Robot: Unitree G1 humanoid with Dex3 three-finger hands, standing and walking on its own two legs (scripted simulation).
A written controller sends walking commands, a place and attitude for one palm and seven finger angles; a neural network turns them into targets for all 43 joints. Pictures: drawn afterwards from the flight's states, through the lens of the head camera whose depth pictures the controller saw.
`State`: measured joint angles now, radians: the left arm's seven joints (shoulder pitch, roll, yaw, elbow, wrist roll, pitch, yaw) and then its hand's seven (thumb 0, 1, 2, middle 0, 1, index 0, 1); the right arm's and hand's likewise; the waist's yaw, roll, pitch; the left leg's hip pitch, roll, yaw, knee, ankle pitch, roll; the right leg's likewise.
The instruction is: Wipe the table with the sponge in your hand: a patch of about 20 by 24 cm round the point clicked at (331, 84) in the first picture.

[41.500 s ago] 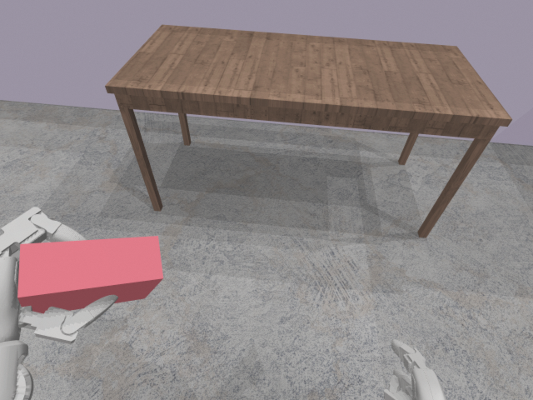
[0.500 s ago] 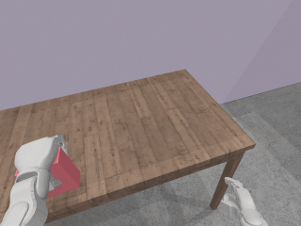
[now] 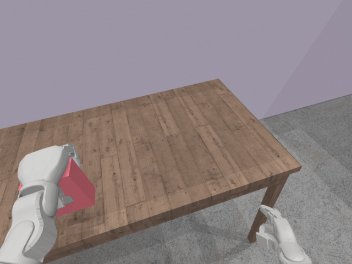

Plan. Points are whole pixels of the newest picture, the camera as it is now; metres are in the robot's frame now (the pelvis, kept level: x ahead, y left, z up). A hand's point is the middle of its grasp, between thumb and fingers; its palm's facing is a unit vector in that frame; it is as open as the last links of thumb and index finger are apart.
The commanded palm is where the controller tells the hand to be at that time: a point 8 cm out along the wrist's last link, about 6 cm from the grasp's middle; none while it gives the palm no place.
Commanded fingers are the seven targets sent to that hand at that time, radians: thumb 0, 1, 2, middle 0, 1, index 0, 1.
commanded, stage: bring the sponge back beside the body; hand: left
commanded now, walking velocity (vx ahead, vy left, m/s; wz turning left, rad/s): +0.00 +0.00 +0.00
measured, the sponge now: (66, 193) +0.23 +0.31 +0.05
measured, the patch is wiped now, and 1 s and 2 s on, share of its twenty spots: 0.95 0.95 0.95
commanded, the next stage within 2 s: step back with the hand held close in 1.64 s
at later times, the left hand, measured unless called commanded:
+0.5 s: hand (52, 188) +0.21 +0.30 +0.10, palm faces +0.09 -0.12 -0.99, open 9.4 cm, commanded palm +0.18 +0.29 +0.17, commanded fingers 0.00 0.10 1.30 -1.20 -1.60 -1.20 -1.60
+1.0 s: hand (52, 199) +0.19 +0.29 +0.10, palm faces +0.08 -0.13 -0.99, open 9.4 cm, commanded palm +0.15 +0.28 +0.17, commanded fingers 0.00 0.10 1.30 -1.20 -1.60 -1.20 -1.60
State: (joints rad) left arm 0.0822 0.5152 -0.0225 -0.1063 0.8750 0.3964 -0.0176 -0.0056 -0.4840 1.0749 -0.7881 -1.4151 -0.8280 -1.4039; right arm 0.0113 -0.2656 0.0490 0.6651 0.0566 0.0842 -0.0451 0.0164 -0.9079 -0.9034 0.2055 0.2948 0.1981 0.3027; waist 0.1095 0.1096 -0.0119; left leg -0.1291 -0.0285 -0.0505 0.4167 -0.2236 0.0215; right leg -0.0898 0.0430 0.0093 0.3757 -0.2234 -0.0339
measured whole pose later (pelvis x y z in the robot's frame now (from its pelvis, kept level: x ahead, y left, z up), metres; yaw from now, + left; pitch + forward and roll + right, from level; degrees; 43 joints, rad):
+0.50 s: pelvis +0.00 +0.01 +0.00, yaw +0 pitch -4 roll -1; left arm 0.20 0.51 -0.03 -0.25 0.87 0.45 -0.01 -0.01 -0.48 1.07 -0.79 -1.41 -0.83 -1.40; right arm 0.00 -0.26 0.05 0.64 0.05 0.10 -0.02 0.02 -0.91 -0.90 0.21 0.29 0.20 0.30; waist 0.13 0.11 -0.02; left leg -0.12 -0.04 -0.05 0.43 -0.24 0.03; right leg -0.08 0.03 0.01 0.38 -0.23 -0.02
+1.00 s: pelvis -0.01 +0.00 +0.00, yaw +0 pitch -5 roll -1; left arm 0.25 0.51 -0.03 -0.30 0.86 0.46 -0.03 -0.01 -0.48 1.07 -0.79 -1.41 -0.83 -1.40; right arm 0.00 -0.27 0.06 0.64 0.05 0.09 -0.03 0.02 -0.91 -0.90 0.21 0.29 0.20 0.30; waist 0.13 0.11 -0.01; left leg -0.12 -0.02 -0.05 0.44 -0.22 0.02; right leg -0.08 0.05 0.01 0.39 -0.22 -0.03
